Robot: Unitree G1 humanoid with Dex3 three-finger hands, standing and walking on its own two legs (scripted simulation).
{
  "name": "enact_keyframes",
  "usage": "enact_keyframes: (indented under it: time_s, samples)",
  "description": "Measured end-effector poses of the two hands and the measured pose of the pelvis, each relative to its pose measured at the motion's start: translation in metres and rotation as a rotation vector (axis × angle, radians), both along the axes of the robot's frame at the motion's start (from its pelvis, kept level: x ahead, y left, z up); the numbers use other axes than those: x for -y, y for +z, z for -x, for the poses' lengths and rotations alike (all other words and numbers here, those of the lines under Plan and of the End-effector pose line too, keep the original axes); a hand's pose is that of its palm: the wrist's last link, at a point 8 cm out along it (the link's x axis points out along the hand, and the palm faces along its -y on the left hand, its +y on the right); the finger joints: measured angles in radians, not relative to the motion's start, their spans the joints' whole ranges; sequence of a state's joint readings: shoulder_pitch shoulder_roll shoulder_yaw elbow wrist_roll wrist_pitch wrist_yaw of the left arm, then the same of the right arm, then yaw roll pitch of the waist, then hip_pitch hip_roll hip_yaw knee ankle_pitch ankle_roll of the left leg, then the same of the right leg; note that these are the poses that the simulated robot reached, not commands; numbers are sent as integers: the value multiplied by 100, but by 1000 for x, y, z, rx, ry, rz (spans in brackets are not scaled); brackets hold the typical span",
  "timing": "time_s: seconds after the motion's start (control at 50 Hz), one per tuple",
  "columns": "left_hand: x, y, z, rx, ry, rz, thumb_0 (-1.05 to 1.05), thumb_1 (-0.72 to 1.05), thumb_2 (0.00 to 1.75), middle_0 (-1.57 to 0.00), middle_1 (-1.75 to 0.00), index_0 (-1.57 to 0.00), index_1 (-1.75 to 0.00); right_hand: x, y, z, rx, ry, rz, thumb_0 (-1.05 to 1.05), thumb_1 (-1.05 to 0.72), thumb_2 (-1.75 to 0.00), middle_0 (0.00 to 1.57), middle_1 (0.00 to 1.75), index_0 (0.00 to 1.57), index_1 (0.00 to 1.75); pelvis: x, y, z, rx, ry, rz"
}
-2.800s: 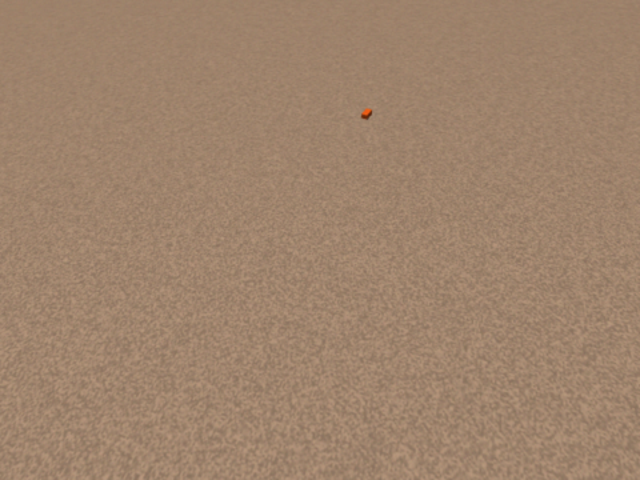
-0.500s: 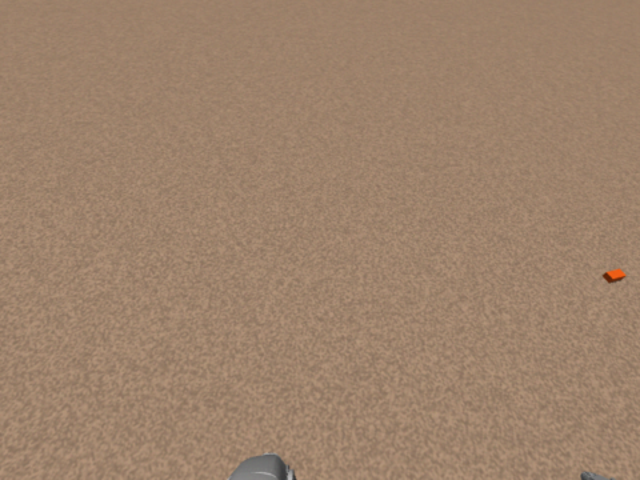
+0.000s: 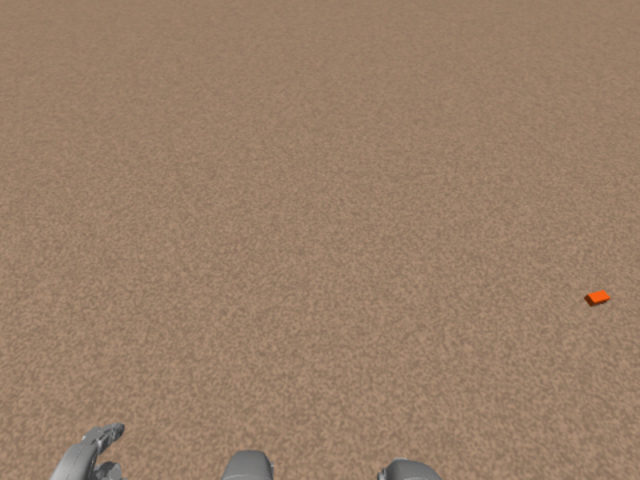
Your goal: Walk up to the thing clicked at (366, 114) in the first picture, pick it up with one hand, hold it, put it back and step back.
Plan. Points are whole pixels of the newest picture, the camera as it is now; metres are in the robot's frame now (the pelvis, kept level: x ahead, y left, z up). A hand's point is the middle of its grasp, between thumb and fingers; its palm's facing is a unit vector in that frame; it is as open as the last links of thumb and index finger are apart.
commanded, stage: walk up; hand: left
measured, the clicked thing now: (596, 298) +0.74 -0.95 -0.73
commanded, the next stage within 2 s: none
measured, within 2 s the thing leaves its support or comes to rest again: neither
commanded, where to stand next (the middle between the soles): +0.45 -1.26 m, yaw +14 degrees
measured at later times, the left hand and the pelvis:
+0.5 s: hand (273, 446) +0.19 +0.09 -0.15, palm faces +0.00 -0.96 -0.27, open 7.4 cm; pelvis +0.11 -0.20 +0.01, yaw +4 degrees
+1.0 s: hand (428, 404) +0.24 -0.14 -0.15, palm faces +0.08 -0.94 -0.32, open 7.4 cm; pelvis +0.21 -0.42 +0.00, yaw +8 degrees
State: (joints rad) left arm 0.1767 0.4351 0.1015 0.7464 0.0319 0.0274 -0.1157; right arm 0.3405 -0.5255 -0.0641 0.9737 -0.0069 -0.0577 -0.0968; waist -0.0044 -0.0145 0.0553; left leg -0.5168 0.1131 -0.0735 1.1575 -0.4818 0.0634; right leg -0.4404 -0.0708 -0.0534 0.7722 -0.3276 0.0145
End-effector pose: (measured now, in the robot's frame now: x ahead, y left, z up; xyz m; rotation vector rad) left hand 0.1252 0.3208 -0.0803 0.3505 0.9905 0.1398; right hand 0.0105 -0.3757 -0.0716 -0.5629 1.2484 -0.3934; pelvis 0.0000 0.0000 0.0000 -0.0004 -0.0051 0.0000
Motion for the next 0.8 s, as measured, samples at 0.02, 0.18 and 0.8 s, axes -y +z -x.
enact_keyframes:
  time_s: [0.02, 0.18, 0.8]
  samples:
    - [8, 3, 5, -17, 18, 2, 1, 91, 89, -20, -30, -21, -30, 3, 1, -16, 18, 18, -17, 1, -90, -90, 20, 30, 20, 30, 7, 4, -6, -1, 4, -1]
    - [53, -6, 35, -127, 155, 13, 1, 90, 89, -20, -30, -21, -30, 14, 8, -118, 97, 185, -106, 0, -90, -90, 20, 30, 20, 30, 63, 15, -52, 7, 50, 15]
    - [343, -5, -73, -140, 211, 0, 1, 91, 89, -20, -30, -21, -30, 328, 1, -248, 41, 181, -39, 1, -90, -90, 20, 30, 20, 30, 351, 9, -174, -2, 122, 8]
